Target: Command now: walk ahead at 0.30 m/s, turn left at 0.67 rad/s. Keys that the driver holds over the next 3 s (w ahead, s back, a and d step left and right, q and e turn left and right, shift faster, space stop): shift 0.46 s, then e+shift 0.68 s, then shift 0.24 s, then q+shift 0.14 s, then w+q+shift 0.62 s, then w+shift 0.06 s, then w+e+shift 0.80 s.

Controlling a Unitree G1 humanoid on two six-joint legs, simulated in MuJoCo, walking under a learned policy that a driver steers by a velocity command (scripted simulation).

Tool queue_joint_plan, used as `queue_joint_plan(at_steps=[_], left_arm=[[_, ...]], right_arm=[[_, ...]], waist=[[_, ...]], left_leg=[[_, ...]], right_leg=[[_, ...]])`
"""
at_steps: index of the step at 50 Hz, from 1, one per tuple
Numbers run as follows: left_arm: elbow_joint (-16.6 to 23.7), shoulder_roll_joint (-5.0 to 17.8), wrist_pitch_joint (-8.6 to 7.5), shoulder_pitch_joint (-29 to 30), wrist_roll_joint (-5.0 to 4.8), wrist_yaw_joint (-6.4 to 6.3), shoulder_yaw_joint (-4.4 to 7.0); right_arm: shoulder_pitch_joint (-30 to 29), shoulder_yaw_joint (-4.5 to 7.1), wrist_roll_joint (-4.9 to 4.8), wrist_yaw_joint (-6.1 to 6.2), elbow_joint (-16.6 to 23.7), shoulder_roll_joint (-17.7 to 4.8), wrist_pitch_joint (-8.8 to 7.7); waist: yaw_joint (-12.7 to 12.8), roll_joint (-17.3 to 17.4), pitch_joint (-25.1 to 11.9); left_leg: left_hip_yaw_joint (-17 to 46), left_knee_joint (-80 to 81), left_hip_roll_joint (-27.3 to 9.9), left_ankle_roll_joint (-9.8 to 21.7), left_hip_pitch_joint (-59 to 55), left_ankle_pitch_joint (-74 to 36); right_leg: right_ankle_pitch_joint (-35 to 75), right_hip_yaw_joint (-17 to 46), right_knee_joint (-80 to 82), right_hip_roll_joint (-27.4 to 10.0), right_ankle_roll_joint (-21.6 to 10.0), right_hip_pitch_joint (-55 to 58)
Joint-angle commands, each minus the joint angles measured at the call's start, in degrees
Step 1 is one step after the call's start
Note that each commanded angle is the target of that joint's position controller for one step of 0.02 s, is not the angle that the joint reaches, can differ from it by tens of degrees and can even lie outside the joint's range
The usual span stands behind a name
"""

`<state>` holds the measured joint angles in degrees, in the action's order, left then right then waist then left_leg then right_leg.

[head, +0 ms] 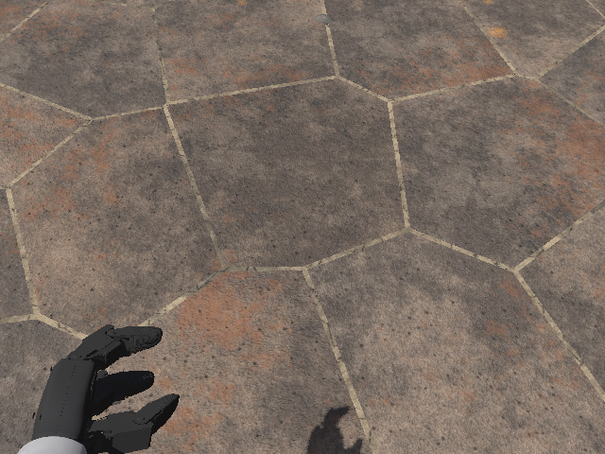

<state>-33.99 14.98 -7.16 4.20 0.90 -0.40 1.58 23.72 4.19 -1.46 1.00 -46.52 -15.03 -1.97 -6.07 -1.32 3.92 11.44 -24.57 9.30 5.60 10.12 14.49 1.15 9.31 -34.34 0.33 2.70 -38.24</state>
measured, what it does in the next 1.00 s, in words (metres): walks ahead: right foot, then left foot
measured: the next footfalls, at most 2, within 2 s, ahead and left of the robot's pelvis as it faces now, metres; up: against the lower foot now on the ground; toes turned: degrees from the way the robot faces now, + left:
right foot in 0.08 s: +0.30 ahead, -0.11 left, +0.00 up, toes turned +12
left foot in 0.46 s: +0.19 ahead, +0.11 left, +0.00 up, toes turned +5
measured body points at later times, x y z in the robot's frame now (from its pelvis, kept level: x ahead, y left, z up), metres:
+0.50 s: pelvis +0.15 -0.02 -0.01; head +0.16 -0.01 +0.44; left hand +0.23 +0.24 -0.13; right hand +0.34 -0.25 -0.11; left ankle +0.15 +0.11 -0.74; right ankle +0.26 -0.12 -0.74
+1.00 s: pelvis +0.17 -0.07 +0.00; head +0.21 -0.10 +0.44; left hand +0.38 +0.18 -0.08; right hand +0.28 -0.38 -0.11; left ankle +0.18 +0.09 -0.65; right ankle +0.17 -0.16 -0.74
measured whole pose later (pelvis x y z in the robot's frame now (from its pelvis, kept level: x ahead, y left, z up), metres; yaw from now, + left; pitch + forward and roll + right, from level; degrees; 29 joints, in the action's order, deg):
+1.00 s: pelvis +0.17 -0.07 +0.00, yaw -14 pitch +4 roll +2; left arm -34.7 17.3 1.5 -12.6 -0.7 -0.5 4.6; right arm 5.5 5.3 0.8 2.5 -39.7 -17.2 -0.2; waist 0.8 1.8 1.9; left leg 3.1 -66.0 0.0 -3.1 32.2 25.0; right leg -12.5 3.4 -30.2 3.1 -3.3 -20.9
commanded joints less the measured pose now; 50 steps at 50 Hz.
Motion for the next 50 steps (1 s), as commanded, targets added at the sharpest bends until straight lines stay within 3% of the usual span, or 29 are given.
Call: queue_joint_plan(at_steps=[1,3,4,5,6,7,8,9,11,13,15,18,22,24,25,26,28,31,33,36,39,41,42,43,44,45,47,48,50], left_arm=[[3.00,5.00,0.53,-3.26,-0.78,-0.03,2.06],[1.56,6.36,0.26,-7.84,-0.12,-0.20,2.98],[0.03,6.67,0.03,-13.19,0.81,-0.31,3.21],[-0.28,8.01,0.08,-17.26,1.36,-0.51,3.03],[-0.21,8.27,0.40,-17.84,2.48,-0.18,2.40],[0.86,7.71,0.96,-13.75,0.99,0.26,2.84],[2.81,4.06,1.71,-10.37,0.60,0.23,1.93],[2.38,2.94,2.83,-8.99,0.66,0.26,1.00],[0.62,3.85,4.15,-7.76,0.87,0.48,0.65],[-1.10,3.75,4.36,-8.62,0.99,0.81,0.86],[-2.37,4.21,4.51,-9.74,0.54,0.73,1.25],[-3.34,5.82,5.39,-11.41,-0.06,0.48,1.94],[-4.50,5.36,6.50,-13.24,-0.65,0.09,1.59],[-5.99,3.47,5.84,-17.43,-0.05,0.36,1.00],[-4.84,4.91,5.59,-15.24,-0.79,0.27,1.70],[-3.92,5.69,5.58,-12.55,-1.06,0.00,2.15],[-3.57,6.96,6.23,-13.13,-1.47,-0.29,3.31],[-3.72,6.96,8.14,-17.11,-1.84,-0.43,4.50],[-3.29,4.85,9.39,-17.44,-2.16,-0.46,3.95],[-0.60,3.18,9.91,-13.65,-2.42,1.05,2.96],[1.37,5.37,9.99,-13.87,-2.49,2.58,3.71],[0.58,6.19,10.26,-17.96,-2.31,2.41,4.68],[-0.21,8.55,10.23,-21.14,-1.91,1.46,5.92],[0.91,18.24,9.90,-23.97,-1.44,0.13,8.45],[2.08,19.40,8.44,-25.15,0.79,0.74,8.03],[2.24,16.63,7.14,-24.30,0.99,1.22,7.24],[2.66,13.16,6.84,-18.06,-1.58,0.12,6.35],[3.47,11.87,7.46,-14.87,-2.41,-0.50,5.79],[4.42,11.60,8.39,-13.49,-1.85,-1.33,5.69]], right_arm=[[-2.92,2.49,-0.21,1.80,4.46,-8.13,0.48],[-5.24,2.53,0.21,2.57,5.75,-6.49,0.84],[-5.61,2.00,0.52,2.38,6.72,-4.82,0.98],[-3.71,0.53,1.82,2.01,8.09,-0.83,1.11],[11.28,-0.32,0.51,1.08,7.38,-0.63,0.94],[13.78,0.17,0.37,0.51,5.42,-6.68,1.61],[5.20,1.09,0.62,0.69,5.64,-10.22,2.85],[-0.99,1.53,0.98,1.38,6.71,-10.71,3.94],[-4.51,1.26,1.30,1.61,8.32,-8.31,4.90],[-3.97,0.07,1.47,1.44,8.25,-3.93,4.20],[-5.69,-0.72,1.96,1.54,8.24,-2.07,3.55],[-8.37,-0.60,1.82,1.31,8.07,-3.61,4.03],[-9.24,-0.25,2.28,0.33,7.38,-4.16,4.12],[-9.85,0.04,3.99,0.45,8.24,-6.89,3.64],[-9.34,0.74,3.75,0.40,7.20,-7.87,3.21],[-9.71,0.69,3.52,0.56,7.24,-7.09,2.66],[-12.78,1.83,3.34,1.39,8.22,-10.04,1.98],[-14.45,1.37,2.63,2.50,9.17,-7.59,0.96],[-16.95,1.41,1.68,2.55,9.62,-6.86,1.13],[-16.84,2.28,1.70,2.48,9.58,-8.29,2.31],[-14.60,3.26,1.14,2.07,8.83,-10.62,2.65],[-15.18,3.24,0.07,1.60,8.51,-9.99,2.18],[-11.86,2.96,0.34,1.02,7.20,-8.14,1.82],[-12.83,1.97,2.93,0.70,9.94,-4.92,1.59],[-20.20,1.29,3.39,0.85,13.42,-4.05,0.96],[-22.39,1.84,2.37,0.93,13.36,-6.45,0.74],[-21.33,2.12,2.13,1.80,11.93,-6.85,0.66],[-20.49,2.52,2.50,2.17,11.63,-7.76,0.79],[-19.28,2.38,2.34,1.60,10.98,-6.53,0.73]], waist=[[4.94,7.24,-7.89],[7.55,7.75,-9.85],[9.54,6.35,-13.84],[9.58,-3.36,-19.70],[3.10,-17.17,-27.45],[2.70,-11.99,-29.63],[5.63,-4.43,-23.88],[6.00,0.70,-18.18],[4.00,-0.86,-10.28],[3.25,-3.48,-9.72],[3.93,-4.90,-12.41],[5.51,-6.66,-13.63],[4.80,-6.71,-8.21],[6.02,-0.65,-7.04],[5.81,6.18,-4.74],[5.06,9.18,-3.60],[5.37,14.43,-2.23],[6.33,9.48,-5.05],[6.94,8.27,-5.17],[4.78,9.69,-6.76],[4.08,10.72,-8.56],[6.53,9.24,-9.05],[7.30,3.68,-9.71],[7.06,-15.46,-9.37],[10.08,-17.92,-14.47],[11.23,-9.10,-14.97],[7.60,-2.45,-11.06],[6.07,-3.13,-10.44],[5.06,-4.36,-10.89]], left_leg=[[9.60,-0.82,-7.17,0.91,11.34,-22.08],[10.05,-9.73,-6.83,-0.74,5.27,-21.75],[7.43,-19.74,-5.25,-2.60,3.06,-20.83],[2.35,-37.01,-1.32,-4.54,11.01,8.30],[4.00,-52.03,2.77,-6.39,21.91,32.00],[4.73,-59.48,-3.14,-7.66,24.94,25.04],[1.58,-60.99,-5.09,-9.01,25.53,20.53],[-1.03,-58.77,-5.83,-9.54,25.73,16.40],[-3.25,-51.48,-7.29,-9.62,20.94,13.02],[-6.82,-39.85,-7.57,-9.57,15.96,12.03],[-8.06,-30.00,-8.40,-9.75,11.85,11.57],[-7.85,-20.51,-9.35,-8.95,7.53,7.27],[-9.75,-4.99,-8.42,-4.61,-0.97,-0.85],[-3.39,-2.31,-15.39,-1.02,-5.79,-0.57],[-1.99,0.58,-16.73,0.59,2.12,8.17],[-0.32,4.45,-17.92,1.38,5.46,12.08],[4.64,7.31,-24.84,4.74,6.34,2.23],[3.66,4.59,-30.40,8.77,0.78,-25.72],[-2.05,3.60,-27.88,6.38,-2.57,-26.54],[-9.13,1.94,-25.55,4.58,-2.97,-25.72],[-11.06,-0.75,-27.69,4.03,-3.83,-26.28],[-14.51,-6.58,-27.10,0.69,-0.81,-22.02],[-18.38,-14.85,-23.93,-3.18,4.04,-14.92],[-22.69,-35.15,-15.69,-9.95,23.62,9.83],[-10.81,-47.33,-8.06,-10.91,33.34,26.42],[-5.96,-51.24,-9.45,-9.57,34.37,23.69],[-4.69,-46.53,-10.97,-8.07,34.31,13.65],[-4.54,-42.96,-11.24,-8.12,32.02,10.28],[-5.37,-39.36,-8.88,-8.82,28.10,6.00]], right_leg=[[9.86,-4.21,6.98,5.57,0.70,23.40],[13.17,-3.05,11.21,3.30,-0.48,25.84],[17.80,-3.08,13.08,0.15,-2.00,31.62],[41.82,6.79,7.63,-11.38,-6.08,44.42],[51.52,28.99,5.23,-27.81,-20.59,56.80],[30.72,36.10,7.69,-29.34,-23.92,53.31],[17.22,28.07,9.85,-23.36,-21.64,46.89],[8.02,21.72,12.26,-18.86,-18.68,38.43],[2.92,13.89,15.71,-12.56,-15.60,24.59],[8.25,6.97,16.75,-8.04,-14.13,21.36],[13.76,5.36,16.28,-8.40,-15.09,22.99],[-0.52,7.23,17.53,-10.22,-15.95,23.80],[-26.89,7.64,19.51,-8.52,-11.95,15.61],[-32.02,3.65,16.41,-4.27,-5.95,9.01],[-26.62,-2.37,12.40,-0.23,-4.13,10.88],[-21.52,-4.75,6.28,1.93,-3.02,12.75],[-23.49,-7.98,-7.31,3.00,-2.59,9.32],[-31.46,-5.90,-30.53,0.02,-0.24,2.01],[-27.51,-6.49,-29.44,-2.55,1.10,-0.83],[-22.98,-10.70,-17.57,-3.66,1.41,5.21],[-21.22,-14.39,-8.45,-2.11,-0.51,11.49],[-13.56,-16.20,1.19,0.23,-3.23,19.24],[-4.54,-12.35,7.10,0.68,-5.74,26.74],[22.23,11.76,10.09,-14.13,-13.82,38.73],[25.23,27.52,12.86,-22.26,-25.36,39.98],[19.35,22.97,13.66,-20.72,-24.41,40.31],[10.02,15.32,13.04,-14.48,-17.74,35.97],[7.59,13.33,13.42,-12.59,-15.97,32.86],[5.67,12.40,13.93,-9.91,-15.09,29.58]])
